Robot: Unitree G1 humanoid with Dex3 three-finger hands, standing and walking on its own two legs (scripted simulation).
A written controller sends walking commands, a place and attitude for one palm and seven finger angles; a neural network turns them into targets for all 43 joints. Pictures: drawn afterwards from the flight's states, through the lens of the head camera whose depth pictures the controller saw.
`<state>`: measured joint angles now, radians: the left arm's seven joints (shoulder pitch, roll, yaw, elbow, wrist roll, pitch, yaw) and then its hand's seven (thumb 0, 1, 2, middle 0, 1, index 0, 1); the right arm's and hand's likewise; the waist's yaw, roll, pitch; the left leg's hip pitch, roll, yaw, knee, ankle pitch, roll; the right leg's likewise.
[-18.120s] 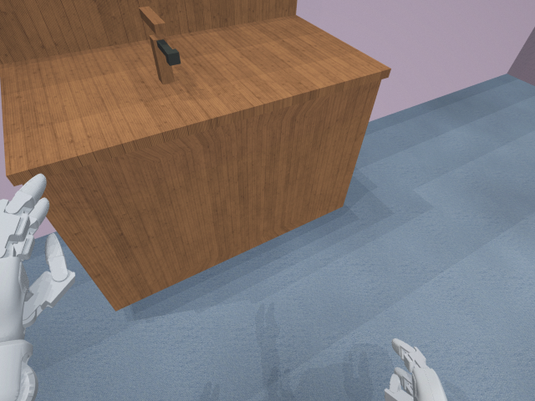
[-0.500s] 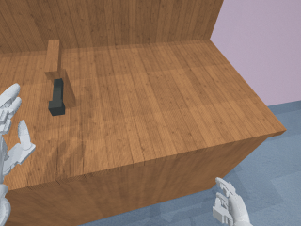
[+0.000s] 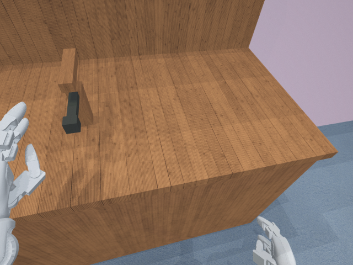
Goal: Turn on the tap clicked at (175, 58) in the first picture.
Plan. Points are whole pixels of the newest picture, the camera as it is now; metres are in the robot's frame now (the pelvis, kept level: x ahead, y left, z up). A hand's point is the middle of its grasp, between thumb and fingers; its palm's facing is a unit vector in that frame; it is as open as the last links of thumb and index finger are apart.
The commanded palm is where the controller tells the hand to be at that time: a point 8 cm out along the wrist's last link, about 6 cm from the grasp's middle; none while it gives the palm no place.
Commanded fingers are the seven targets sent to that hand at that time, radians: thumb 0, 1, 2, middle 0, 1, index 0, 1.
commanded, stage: shuffle to correct the standing spot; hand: left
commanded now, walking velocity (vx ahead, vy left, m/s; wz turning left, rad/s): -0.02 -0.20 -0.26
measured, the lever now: (71, 124) +0.35 +0.26 +0.12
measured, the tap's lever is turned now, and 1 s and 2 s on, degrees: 0 0 0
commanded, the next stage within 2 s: come to a stop and stand still in 0.10 s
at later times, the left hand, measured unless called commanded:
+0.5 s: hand (72, 168) +0.23 +0.20 +0.16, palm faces +0.34 -0.85 -0.40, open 7.4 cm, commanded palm +0.18 +0.24 +0.17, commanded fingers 0.00 0.90 0.90 -0.20 -0.30 -0.20 -0.30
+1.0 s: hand (50, 132) +0.26 +0.24 +0.21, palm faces +0.43 -0.81 -0.39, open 7.4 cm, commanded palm +0.18 +0.26 +0.17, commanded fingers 0.00 0.90 0.90 -0.20 -0.30 -0.20 -0.30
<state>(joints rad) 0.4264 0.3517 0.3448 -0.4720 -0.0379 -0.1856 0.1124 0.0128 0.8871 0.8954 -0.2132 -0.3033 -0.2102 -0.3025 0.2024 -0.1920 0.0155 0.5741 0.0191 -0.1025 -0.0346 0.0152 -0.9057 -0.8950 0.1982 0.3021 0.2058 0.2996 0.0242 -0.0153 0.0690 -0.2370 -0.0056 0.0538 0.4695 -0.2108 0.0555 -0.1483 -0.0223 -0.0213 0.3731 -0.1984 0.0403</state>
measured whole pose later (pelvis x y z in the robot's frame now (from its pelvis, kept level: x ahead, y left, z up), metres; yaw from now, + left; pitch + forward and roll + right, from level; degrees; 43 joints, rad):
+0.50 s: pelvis +0.01 -0.03 +0.00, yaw -1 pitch -1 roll -2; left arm 0.48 0.37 0.36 -0.50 -0.06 -0.16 0.11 0.01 0.89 0.90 -0.22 -0.30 -0.21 -0.30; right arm 0.21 -0.21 0.00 0.57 0.02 -0.08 -0.03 0.02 -0.91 -0.90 0.20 0.30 0.21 0.30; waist 0.01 0.01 0.06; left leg -0.25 0.05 0.05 0.50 -0.24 0.00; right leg -0.17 0.03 -0.02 0.41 -0.23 -0.01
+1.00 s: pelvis +0.02 -0.02 -0.01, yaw -1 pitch +2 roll -1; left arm 0.29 0.47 0.46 -0.44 -0.09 -0.26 0.12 0.01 0.89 0.90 -0.21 -0.30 -0.21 -0.30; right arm 0.21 -0.22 0.02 0.54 0.01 -0.14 0.03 0.01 -0.91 -0.89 0.20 0.30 0.21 0.30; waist 0.01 0.00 0.03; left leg -0.32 0.02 0.05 0.54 -0.26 0.02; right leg -0.25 0.00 -0.02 0.48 -0.27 0.01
